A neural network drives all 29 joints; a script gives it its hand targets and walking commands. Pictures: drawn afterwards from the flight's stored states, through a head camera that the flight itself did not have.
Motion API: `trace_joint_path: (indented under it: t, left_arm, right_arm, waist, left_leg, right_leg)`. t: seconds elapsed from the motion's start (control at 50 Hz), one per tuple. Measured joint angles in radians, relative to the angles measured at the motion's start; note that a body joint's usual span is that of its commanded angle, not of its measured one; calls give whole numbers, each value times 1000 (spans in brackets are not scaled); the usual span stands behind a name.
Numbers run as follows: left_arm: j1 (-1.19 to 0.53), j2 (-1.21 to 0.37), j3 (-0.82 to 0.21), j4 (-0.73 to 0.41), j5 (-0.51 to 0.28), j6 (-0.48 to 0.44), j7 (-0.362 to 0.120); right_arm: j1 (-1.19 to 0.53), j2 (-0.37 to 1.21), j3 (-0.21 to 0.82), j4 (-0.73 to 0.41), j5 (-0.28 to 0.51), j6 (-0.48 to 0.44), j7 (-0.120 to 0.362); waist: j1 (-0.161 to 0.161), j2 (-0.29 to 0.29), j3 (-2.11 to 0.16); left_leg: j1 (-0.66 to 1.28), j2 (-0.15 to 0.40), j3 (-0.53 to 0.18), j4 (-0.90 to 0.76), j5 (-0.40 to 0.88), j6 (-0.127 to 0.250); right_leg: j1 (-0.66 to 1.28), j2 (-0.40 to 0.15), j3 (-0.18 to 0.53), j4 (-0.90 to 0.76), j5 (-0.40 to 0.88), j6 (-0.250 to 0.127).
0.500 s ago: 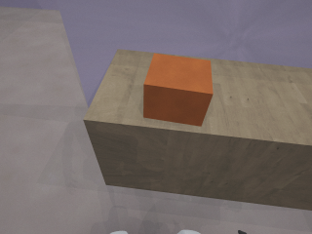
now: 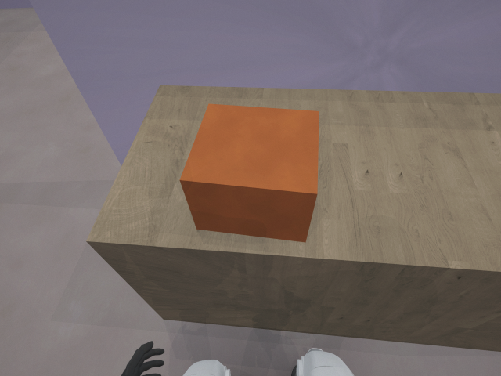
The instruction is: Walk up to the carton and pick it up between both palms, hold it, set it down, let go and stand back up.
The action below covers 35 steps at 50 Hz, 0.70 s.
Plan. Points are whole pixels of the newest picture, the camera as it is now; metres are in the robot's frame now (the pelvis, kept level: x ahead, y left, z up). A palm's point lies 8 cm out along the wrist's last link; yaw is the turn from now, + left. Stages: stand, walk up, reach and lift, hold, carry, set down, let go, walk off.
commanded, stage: walk up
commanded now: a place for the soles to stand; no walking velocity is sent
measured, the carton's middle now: (256, 171) +0.50 -0.01 -0.02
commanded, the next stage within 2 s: none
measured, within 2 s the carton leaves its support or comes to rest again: neither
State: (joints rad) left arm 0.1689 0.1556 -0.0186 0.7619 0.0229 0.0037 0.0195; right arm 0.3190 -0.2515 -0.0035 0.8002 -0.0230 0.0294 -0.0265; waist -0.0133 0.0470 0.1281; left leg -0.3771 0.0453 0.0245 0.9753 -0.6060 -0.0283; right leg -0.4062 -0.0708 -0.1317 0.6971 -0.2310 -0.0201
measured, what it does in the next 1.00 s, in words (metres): steps on the spot: left foot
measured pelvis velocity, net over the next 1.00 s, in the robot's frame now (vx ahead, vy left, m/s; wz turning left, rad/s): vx -0.03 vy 0.08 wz -0.04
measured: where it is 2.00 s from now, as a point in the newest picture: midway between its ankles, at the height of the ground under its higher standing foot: outside the picture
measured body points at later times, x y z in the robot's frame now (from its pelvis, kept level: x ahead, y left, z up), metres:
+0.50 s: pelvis +0.02 +0.01 +0.01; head +0.03 +0.01 +0.46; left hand +0.10 +0.27 -0.12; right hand +0.13 -0.23 -0.12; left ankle +0.02 +0.11 -0.71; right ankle +0.09 -0.12 -0.71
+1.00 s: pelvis -0.03 +0.08 +0.00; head +0.00 +0.09 +0.45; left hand +0.07 +0.34 -0.14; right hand +0.04 -0.18 -0.12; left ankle -0.01 +0.17 -0.71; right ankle +0.00 -0.06 -0.66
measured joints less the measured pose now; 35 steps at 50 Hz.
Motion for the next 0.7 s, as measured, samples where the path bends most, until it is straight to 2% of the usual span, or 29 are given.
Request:
trace_joint_path:
  t: [0.04,0.08,0.1,0.16,0.2,0.28,0.58,0.64,0.7]
  left_arm:
    - [-2,9,-3,9,4,3,3]
    - [-4,27,-5,22,3,9,3]
    - [-4,39,-4,30,-1,14,2]
    - [9,59,3,50,-24,27,4]
    - [21,69,5,60,-25,25,3]
    - [41,76,1,72,-14,7,1]
    - [52,84,-8,86,-13,0,-3]
    - [57,79,-3,75,-10,-10,14]
    - [48,78,10,65,-4,-9,32]
  right_arm:
    - [-20,8,-3,-3,-3,-2,3]
    - [-40,15,-10,-8,-7,-7,8]
    - [-52,22,-12,-10,-9,-8,11]
    - [-80,26,-12,-8,26,-3,19]
    - [-102,29,-8,-2,32,4,21]
    - [-136,23,0,1,22,11,30]
    - [-107,20,15,58,17,10,44]
    - [-111,-5,5,44,-10,29,53]
    - [-116,-32,-15,25,-27,47,54]
  waist:
    - [12,-13,-1]
    - [14,-33,-1]
    - [16,-52,1]
    - [23,-61,-14]
    - [28,-63,-23]
    - [32,-46,-37]
    - [29,-31,-59]
    - [18,-14,-46]
    - [17,-10,-19]
  left_leg:
    - [19,-6,18,-115,110,12]
    - [48,-18,28,-213,252,40]
    - [55,-30,35,-217,259,50]
    - [63,-29,37,-214,222,58]
    - [73,-27,38,-223,216,56]
    - [80,-27,33,-243,223,53]
    - [111,-47,40,-337,271,65]
    - [72,-40,35,-274,233,57]
    - [9,-43,20,-117,102,30]
  right_leg:
    - [5,-8,-10,1,-6,4]
    - [0,-22,-14,28,-24,11]
    - [-2,-35,-7,41,-32,15]
    - [5,-14,16,43,-80,-3]
    - [19,-4,25,13,-28,-7]
    - [33,-2,21,-14,-18,21]
    - [61,-14,26,-98,22,27]
    - [41,-10,22,-80,20,28]
    - [17,-25,23,-56,21,29]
